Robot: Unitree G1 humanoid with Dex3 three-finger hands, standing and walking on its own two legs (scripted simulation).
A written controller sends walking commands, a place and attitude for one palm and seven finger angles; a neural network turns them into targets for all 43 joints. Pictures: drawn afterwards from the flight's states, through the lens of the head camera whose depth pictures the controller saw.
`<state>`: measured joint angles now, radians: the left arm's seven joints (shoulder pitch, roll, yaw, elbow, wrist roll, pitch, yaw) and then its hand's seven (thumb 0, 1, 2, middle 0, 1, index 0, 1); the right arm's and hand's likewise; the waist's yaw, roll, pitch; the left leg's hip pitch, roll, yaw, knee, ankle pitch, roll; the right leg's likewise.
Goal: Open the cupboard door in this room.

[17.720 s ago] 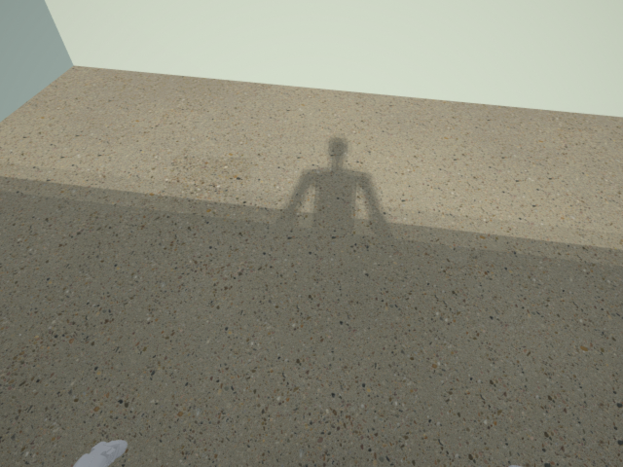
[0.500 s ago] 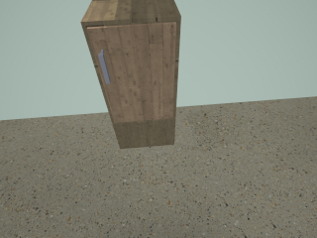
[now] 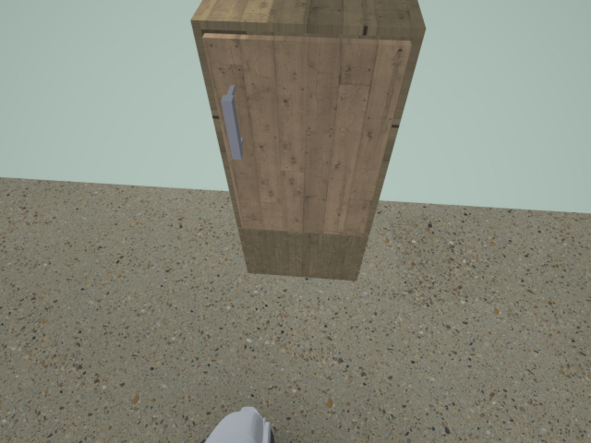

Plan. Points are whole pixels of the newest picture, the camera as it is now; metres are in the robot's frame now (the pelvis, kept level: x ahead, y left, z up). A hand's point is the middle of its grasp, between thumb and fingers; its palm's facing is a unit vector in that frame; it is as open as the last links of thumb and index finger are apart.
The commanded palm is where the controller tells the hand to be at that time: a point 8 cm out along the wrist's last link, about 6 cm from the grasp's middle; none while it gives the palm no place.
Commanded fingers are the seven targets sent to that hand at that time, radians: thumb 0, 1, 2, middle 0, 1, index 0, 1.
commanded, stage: take the last steps up to it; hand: left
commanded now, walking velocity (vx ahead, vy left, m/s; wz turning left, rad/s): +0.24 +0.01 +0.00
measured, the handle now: (234, 123) +0.70 +0.23 -0.01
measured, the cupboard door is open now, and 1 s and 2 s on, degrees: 0 0 0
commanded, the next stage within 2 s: come to a stop and stand still in 0.22 s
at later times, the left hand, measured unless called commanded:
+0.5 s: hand (210, 344) +0.28 +0.19 -0.16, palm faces -0.02 -0.97 -0.22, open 7.4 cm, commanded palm none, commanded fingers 0.00 0.90 0.90 -0.20 -0.30 -0.20 -0.30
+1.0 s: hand (166, 410) +0.17 +0.24 -0.17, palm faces +0.06 -0.97 -0.25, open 7.4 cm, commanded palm none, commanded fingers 0.00 0.90 0.90 -0.20 -0.30 -0.20 -0.30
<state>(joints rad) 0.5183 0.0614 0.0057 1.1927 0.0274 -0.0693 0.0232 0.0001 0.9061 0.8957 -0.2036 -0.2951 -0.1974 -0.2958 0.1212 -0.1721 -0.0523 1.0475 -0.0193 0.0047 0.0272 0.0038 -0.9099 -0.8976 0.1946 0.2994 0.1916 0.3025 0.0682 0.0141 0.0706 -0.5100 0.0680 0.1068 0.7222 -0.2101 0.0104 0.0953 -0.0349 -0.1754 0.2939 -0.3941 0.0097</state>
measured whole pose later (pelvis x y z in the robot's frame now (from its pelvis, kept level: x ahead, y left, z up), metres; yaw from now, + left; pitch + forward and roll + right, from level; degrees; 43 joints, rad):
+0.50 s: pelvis +0.16 +0.01 +0.00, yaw -1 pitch -1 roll +2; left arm 0.11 0.19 0.04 0.99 0.02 0.00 0.02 0.00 0.91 0.90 -0.20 -0.29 -0.19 -0.29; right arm 0.32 -0.14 -0.04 1.11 -0.02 -0.03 -0.03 -0.01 -0.92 -0.90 0.20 0.30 0.20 0.30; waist -0.03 -0.03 0.06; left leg -0.08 -0.01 0.15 0.42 -0.32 0.02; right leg -0.40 -0.09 -0.07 0.65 -0.20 0.02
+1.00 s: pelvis +0.11 +0.03 +0.00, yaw -1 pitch -1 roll +1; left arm 0.19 0.23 0.06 1.02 0.02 0.05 0.03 0.00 0.91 0.90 -0.20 -0.30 -0.20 -0.30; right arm 0.19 -0.20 -0.06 1.01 -0.01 0.01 0.00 0.00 -0.91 -0.90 0.20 0.30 0.19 0.30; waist 0.03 -0.04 0.04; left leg -0.17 0.02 0.02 0.53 -0.35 -0.02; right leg -0.43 -0.07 -0.06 0.56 -0.21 0.01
